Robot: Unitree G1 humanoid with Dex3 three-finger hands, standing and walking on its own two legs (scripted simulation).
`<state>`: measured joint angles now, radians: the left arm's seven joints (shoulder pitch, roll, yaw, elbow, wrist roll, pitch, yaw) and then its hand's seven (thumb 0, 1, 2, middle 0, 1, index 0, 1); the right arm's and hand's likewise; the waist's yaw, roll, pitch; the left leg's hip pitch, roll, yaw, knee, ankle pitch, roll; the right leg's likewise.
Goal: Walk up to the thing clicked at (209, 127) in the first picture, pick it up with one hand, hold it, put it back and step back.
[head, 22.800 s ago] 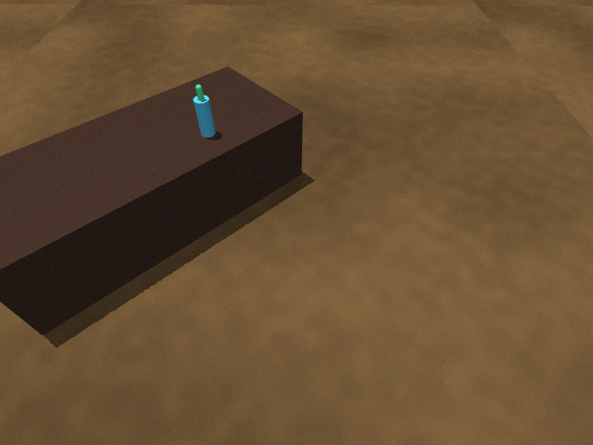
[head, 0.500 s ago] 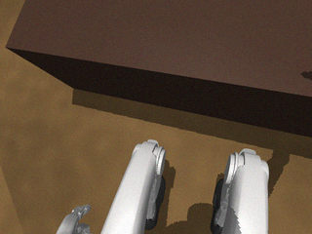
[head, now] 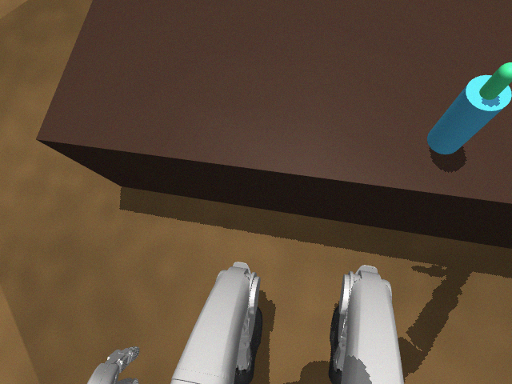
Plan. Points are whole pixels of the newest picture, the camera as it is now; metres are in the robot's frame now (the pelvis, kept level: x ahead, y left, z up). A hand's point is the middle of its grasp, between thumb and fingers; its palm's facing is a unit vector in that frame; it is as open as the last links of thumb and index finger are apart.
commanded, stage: home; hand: right
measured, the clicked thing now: (471, 110) +0.53 -0.29 -0.08
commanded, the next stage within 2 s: none
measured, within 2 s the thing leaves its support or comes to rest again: neither
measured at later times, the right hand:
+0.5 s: hand out of the picture +0.36 -0.35 +0.09, palm faces +0.38 +0.84 -0.38, open 17.4 cm
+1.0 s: hand out of the picture +0.21 -0.19 +0.12, palm faces +0.26 +0.94 -0.23, open 17.3 cm
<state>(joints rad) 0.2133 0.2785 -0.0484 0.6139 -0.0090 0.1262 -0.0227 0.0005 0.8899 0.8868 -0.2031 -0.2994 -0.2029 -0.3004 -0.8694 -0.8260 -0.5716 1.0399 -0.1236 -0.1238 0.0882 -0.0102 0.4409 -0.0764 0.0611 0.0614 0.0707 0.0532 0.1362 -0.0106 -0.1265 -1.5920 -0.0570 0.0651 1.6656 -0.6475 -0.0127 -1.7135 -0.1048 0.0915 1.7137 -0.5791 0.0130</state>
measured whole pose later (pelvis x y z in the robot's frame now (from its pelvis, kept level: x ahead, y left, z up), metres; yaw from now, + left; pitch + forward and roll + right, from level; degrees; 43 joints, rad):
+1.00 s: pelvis +0.07 +0.00 +0.19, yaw -7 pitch +6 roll +1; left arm 0.19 0.20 -0.03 0.52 -0.05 0.01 0.14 0.01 0.90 0.90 -0.20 -0.30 -0.20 -0.30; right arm 0.41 -0.18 0.03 0.18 0.04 0.11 -0.14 -0.01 0.51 -0.07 0.06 0.06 0.06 0.05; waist 0.00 -0.02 -0.08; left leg -0.47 0.00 0.04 0.82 -0.46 -0.01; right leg -0.58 -0.05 0.02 0.86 -0.39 0.02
